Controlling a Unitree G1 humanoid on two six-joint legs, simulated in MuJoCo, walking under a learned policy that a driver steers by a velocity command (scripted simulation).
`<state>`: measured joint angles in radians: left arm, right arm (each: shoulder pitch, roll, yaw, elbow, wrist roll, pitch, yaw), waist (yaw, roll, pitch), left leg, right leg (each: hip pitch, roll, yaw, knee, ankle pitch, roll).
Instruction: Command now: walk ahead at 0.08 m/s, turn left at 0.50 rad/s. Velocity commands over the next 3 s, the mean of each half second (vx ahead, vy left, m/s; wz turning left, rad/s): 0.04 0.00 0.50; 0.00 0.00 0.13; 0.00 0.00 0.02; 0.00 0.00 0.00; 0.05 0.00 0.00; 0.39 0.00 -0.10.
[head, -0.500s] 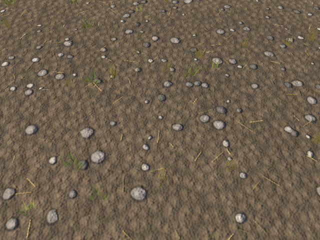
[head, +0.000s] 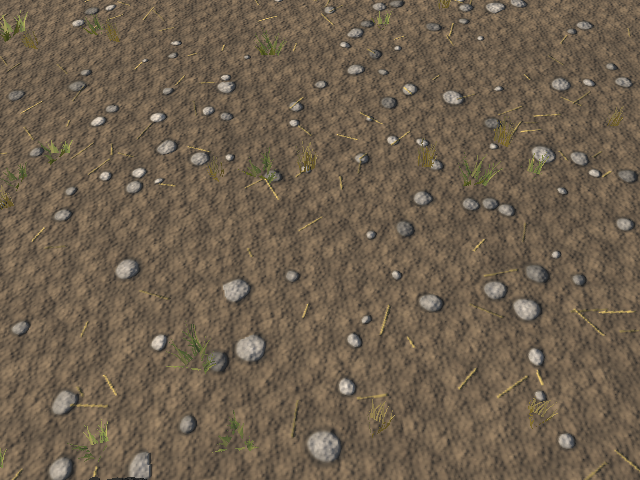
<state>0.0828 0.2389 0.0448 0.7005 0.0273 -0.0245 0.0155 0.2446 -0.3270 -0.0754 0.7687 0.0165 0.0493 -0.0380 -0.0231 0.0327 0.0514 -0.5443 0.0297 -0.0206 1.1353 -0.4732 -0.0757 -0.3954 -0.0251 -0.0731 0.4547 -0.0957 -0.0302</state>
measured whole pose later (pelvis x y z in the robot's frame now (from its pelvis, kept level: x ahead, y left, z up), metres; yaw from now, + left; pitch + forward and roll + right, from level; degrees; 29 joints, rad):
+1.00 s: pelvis +0.05 +0.01 +0.00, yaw +18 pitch -1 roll +0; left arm 0.13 0.24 0.02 0.86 0.01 -0.02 0.01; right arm 0.22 -0.26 -0.05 0.76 -0.02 0.02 -0.02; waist -0.01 0.00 0.03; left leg -0.23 -0.04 -0.10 0.52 -0.27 0.00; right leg -0.21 0.01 0.01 0.52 -0.29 -0.01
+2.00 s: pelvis +0.06 -0.01 +0.01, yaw +17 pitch -1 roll +0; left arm 0.21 0.23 0.00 1.07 0.00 -0.01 0.02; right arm 0.22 -0.22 -0.03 1.07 0.00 0.01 -0.05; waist 0.01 0.00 0.04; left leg -0.19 -0.01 -0.11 0.45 -0.24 -0.04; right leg -0.17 0.04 0.00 0.46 -0.26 -0.04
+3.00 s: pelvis +0.23 +0.11 +0.00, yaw +13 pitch +2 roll +1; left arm 0.11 0.26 0.04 0.89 -0.03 -0.07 -0.03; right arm 0.45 -0.19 -0.01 1.08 -0.01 -0.10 -0.02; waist -0.06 -0.04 0.00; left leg 0.11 -0.05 0.11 0.15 -0.30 0.05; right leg -0.70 -0.08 0.01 0.74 0.04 -0.05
